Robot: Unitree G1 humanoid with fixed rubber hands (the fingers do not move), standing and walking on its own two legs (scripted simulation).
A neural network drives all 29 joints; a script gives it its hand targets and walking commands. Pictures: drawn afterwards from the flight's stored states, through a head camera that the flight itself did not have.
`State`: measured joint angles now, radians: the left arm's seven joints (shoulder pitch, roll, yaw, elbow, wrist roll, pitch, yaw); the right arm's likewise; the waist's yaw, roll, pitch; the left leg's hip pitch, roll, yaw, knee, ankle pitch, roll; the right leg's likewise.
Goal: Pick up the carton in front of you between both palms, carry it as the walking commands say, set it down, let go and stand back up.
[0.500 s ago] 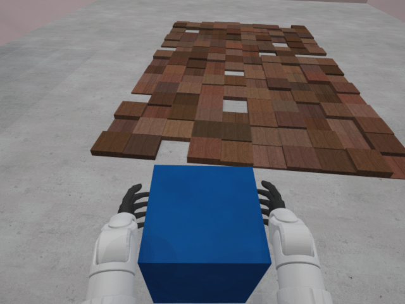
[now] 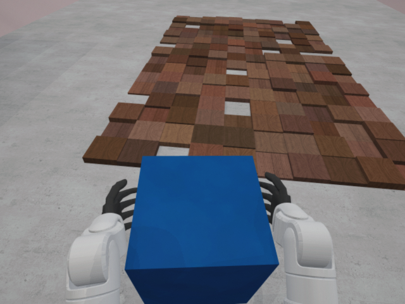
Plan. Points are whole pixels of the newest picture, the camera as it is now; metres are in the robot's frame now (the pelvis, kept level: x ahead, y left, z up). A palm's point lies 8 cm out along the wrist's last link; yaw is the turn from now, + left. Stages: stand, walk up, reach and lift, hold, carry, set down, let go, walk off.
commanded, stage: carry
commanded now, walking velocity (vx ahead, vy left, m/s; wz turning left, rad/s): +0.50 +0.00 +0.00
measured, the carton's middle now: (197, 234) +0.27 +0.01 +0.02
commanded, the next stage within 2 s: none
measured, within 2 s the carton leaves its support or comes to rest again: neither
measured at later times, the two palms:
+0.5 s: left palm (159, 125) +0.55 +0.11 +0.09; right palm (269, 121) +0.57 -0.19 +0.09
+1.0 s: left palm (162, 50) +0.94 +0.14 +0.14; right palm (244, 51) +0.92 -0.16 +0.15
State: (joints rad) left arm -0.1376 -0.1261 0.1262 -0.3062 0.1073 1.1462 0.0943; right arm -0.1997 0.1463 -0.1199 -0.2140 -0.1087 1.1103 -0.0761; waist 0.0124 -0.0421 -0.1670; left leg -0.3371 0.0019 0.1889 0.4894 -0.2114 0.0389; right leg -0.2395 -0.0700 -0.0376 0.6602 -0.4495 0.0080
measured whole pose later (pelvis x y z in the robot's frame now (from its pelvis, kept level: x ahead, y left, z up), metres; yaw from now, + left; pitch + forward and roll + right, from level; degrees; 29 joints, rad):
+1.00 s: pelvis +0.62 +0.00 +0.01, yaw -1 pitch +4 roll -1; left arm -0.40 -0.11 0.17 -0.44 0.08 1.30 0.11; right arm -0.39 0.13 -0.18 -0.43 -0.08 1.28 -0.12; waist -0.03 -0.02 0.00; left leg -0.28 0.03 0.24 0.40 -0.20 0.08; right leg -0.58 -0.09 -0.06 1.09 -0.29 -0.04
